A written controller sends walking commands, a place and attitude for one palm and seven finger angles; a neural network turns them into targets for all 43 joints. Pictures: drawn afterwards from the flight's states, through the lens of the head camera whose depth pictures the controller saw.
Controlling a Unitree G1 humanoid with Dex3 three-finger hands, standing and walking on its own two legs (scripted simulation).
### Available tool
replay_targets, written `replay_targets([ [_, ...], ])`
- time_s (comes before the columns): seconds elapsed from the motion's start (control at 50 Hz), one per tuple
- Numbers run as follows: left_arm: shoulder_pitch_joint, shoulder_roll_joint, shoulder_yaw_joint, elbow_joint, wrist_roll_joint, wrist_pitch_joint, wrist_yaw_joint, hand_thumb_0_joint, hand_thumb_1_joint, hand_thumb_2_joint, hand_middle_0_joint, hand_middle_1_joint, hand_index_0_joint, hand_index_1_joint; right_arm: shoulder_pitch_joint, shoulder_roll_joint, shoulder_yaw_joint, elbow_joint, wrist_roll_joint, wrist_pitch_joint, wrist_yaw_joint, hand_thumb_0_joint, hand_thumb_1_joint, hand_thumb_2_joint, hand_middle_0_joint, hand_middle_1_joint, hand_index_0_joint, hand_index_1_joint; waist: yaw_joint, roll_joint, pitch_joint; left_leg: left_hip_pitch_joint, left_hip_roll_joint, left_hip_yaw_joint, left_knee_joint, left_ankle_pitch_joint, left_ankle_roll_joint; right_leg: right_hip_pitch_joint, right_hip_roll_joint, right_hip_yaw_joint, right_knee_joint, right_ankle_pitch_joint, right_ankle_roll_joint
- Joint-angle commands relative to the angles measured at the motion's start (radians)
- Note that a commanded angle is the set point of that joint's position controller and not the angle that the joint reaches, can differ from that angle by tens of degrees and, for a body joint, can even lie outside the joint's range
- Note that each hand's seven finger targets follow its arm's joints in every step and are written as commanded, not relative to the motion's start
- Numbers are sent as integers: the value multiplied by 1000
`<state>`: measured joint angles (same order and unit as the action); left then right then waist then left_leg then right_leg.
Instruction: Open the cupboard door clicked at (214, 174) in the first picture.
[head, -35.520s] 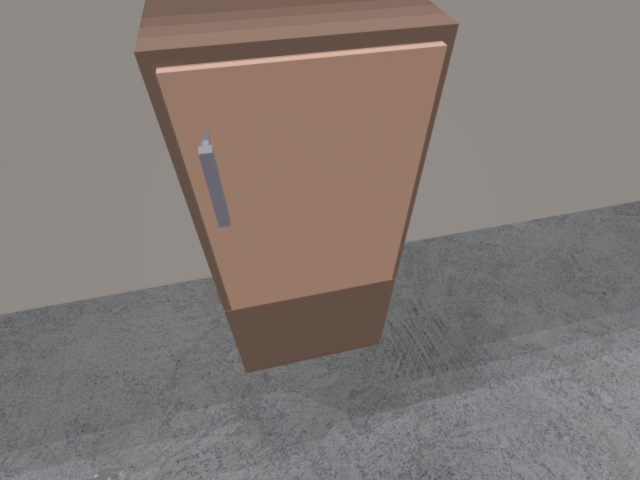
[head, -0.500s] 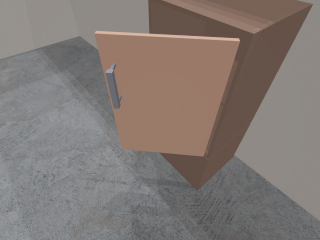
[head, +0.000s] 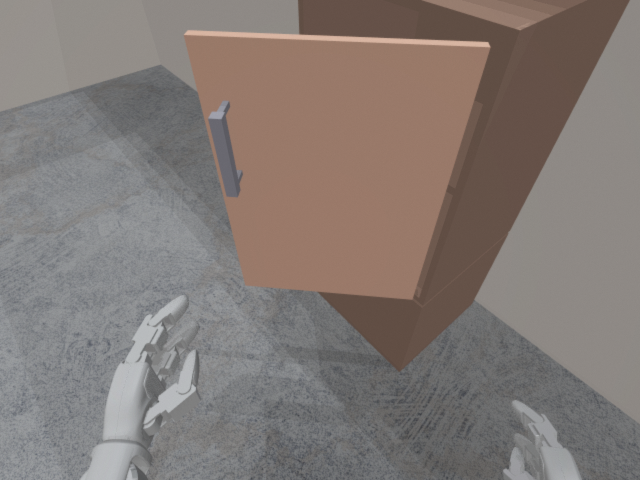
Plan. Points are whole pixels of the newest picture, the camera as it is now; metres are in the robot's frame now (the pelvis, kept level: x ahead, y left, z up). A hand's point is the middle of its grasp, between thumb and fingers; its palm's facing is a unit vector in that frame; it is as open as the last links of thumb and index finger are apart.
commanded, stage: raise the hand with hooked fingers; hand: left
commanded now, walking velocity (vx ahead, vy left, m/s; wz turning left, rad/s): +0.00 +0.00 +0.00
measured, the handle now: (229, 150) +0.59 +0.17 +0.11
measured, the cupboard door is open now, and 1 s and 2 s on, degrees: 44 44 44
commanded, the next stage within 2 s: move the hooked fingers beside the handle in 1.82 s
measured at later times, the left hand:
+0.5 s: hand (143, 391) +0.22 +0.21 +0.03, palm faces -0.09 -1.00 -0.04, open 10.7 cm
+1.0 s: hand (94, 332) +0.27 +0.26 +0.09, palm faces -0.03 -1.00 -0.07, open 13.5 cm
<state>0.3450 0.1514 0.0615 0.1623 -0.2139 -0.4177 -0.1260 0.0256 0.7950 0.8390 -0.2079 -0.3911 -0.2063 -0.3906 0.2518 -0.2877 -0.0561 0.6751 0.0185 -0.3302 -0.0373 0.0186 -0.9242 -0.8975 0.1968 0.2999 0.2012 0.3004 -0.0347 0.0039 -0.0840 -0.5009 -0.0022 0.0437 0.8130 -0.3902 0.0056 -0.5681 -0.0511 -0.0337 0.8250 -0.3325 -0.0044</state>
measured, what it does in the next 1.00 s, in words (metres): stands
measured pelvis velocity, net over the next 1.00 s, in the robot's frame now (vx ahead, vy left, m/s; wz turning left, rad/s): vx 0.02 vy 0.02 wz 0.02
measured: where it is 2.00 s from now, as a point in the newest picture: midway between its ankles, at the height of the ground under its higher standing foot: outside the picture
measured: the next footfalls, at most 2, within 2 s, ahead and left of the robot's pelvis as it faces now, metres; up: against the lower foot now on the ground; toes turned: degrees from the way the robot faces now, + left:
none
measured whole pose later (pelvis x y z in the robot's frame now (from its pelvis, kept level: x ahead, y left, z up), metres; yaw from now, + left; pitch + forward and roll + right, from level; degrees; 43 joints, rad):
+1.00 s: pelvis +0.02 +0.02 +0.00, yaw +1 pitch +6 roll -2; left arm 0.16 0.38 0.35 0.13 -0.35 -0.19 -0.47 -0.01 -0.39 0.35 -0.30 -1.13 -0.30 -1.13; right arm 0.26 -0.27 0.04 0.54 0.05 -0.26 -0.08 0.01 -0.91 -0.90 0.20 0.30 0.20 0.30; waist 0.01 0.03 -0.07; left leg -0.52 0.02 0.00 0.87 -0.46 0.02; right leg -0.53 -0.03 -0.08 0.80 -0.36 0.02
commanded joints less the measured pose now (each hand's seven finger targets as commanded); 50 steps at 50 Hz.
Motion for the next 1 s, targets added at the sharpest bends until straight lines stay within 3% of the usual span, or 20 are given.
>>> replay_targets([
  [0.0,300,185,188,-30,-19,-202,-226,0,550,750,-225,-525,-225,-525,-149,-99,-56,-300,7,-8,58,0,-900,-900,200,300,200,300,113,-91,-44,-232,-53,7,46,-4,-10,10,13,45,-36,-183,-42],
  [0.04,277,161,170,-152,-49,-146,-242,0,503,730,-228,-555,-228,-555,-165,-89,-50,-360,20,27,48,0,-900,-900,200,300,200,300,118,-49,-102,-235,-50,12,51,26,2,13,23,42,6,-109,-33],
  [0.08,174,183,183,-314,-82,-100,-229,0,457,710,-232,-585,-232,-585,-145,-86,-42,-395,19,56,33,0,-900,-900,200,300,200,300,102,26,-135,-214,-40,-8,60,47,6,6,34,44,29,-76,-31],
  [0.14,91,183,177,-524,-75,-106,-175,0,387,680,-237,-630,-237,-630,-79,-65,-33,-387,9,71,13,0,-900,-900,200,300,200,300,49,102,-210,-142,-16,-33,109,163,15,-21,52,16,72,100,-26],
  [0.16,-7,199,156,-578,-75,-120,-178,0,363,670,-238,-645,-238,-645,-58,-74,-20,-373,-1,71,7,0,-900,-900,200,300,200,300,12,80,-185,-150,-9,-54,132,172,19,-56,64,12,93,115,-26],
  [0.24,-40,192,116,-510,-67,-125,-230,0,270,630,-245,-705,-245,-705,-44,-82,-6,-316,9,45,-8,0,-900,-900,200,300,200,300,-32,86,-162,-152,5,-74,153,122,20,-120,67,0,66,55,-18],
  [0.26,-52,199,127,-451,-86,-95,-260,0,247,620,-247,-720,-247,-720,-48,-91,2,-304,13,45,-15,0,-900,-900,200,300,200,300,-30,69,-129,-168,6,-84,153,110,19,-122,79,-3,65,38,-24],
  [0.34,-7,262,209,-396,-100,37,-311,0,153,580,-253,-780,-253,-780,-71,-96,4,-309,31,39,-26,0,-900,-900,200,300,200,300,5,28,-224,-158,-1,-82,100,88,21,-29,62,2,7,-16,-12],
  [0.36,12,289,254,-355,-117,72,-318,0,130,570,-255,-795,-255,-795,-84,-94,7,-310,30,42,-28,0,-900,-900,200,300,200,300,29,37,-223,-157,-4,-81,94,113,18,2,65,1,8,5,-19],
  [0.4,24,302,306,-393,-142,102,-311,0,83,550,-258,-825,-258,-825,-92,-84,11,-317,29,45,-29,0,-900,-900,200,300,200,300,51,24,-282,-133,-5,-79,67,166,15,63,56,-11,6,63,-14],
  [0.44,30,285,312,-399,-159,108,-293,0,37,530,-262,-855,-262,-855,-97,-71,15,-318,27,42,-29,0,-900,-900,200,300,200,300,56,-5,-261,-126,-3,-81,42,192,12,77,58,-26,1,92,-11],
  [0.46,24,307,337,-377,-164,109,-290,0,13,520,-263,-870,-263,-870,-104,-72,18,-314,24,39,-29,0,-900,-900,200,300,200,300,68,3,-232,-127,-2,-84,35,207,9,82,64,-29,3,104,-19],
  [0.52,6,288,318,-379,-159,84,-279,0,-57,490,-268,-915,-268,-915,-78,-78,19,-303,25,27,-24,0,-900,-900,200,300,200,300,51,30,-203,-101,1,-82,8,197,6,51,62,-42,-8,91,-16],
  [0.56,-17,306,325,-352,-159,76,-284,0,-103,470,-272,-945,-272,-945,-72,-90,16,-300,24,21,-23,0,-900,-900,200,300,200,300,49,6,-176,-103,0,-84,1,194,6,55,65,-41,-16,84,-19],
  [0.6,-35,303,310,-348,-154,72,-296,0,-150,450,-275,-975,-275,-975,-53,-99,17,-299,29,15,-22,0,-900,-900,200,300,200,300,40,39,-180,-77,2,-80,-19,177,5,47,63,-44,-28,64,-17],
  [0.66,-100,355,336,-343,-158,79,-305,0,-220,420,-280,-1020,-280,-1020,-44,-115,18,-296,30,9,-29,0,-900,-900,200,300,200,300,38,48,-159,-58,4,-85,-35,178,6,55,67,-44,-40,66,-21],
  [0.72,-147,370,349,-351,-166,81,-307,0,-290,390,-285,-1065,-285,-1065,-34,-117,22,-293,33,5,-35,0,-900,-900,200,300,200,300,40,87,-177,-13,5,-87,-61,178,5,70,63,-46,-58,67,-20],
  [0.76,-191,409,380,-328,-170,95,-307,0,-337,370,-288,-1095,-288,-1095,-32,-126,27,-288,30,7,-38,0,-900,-900,200,300,200,300,44,83,-152,-12,6,-90,-71,191,3,91,68,-49,-65,82,-25],
  [0.88,-295,423,378,-273,-166,146,-333,0,-477,310,-298,-1185,-298,-1185,-31,-127,37,-283,37,15,-45,0,-900,-900,200,300,200,300,42,128,-158,58,9,-87,-108,239,0,126,70,-51,-97,141,-24],
  [0.98,-417,465,405,-186,-169,196,-367,0,-500,300,-300,-1200,-300,-1200,-39,-132,47,-276,40,25,-57,0,-900,-900,200,300,200,300,37,92,-128,75,8,-86,-141,201,3,146,72,-46,-138,122,-24],
])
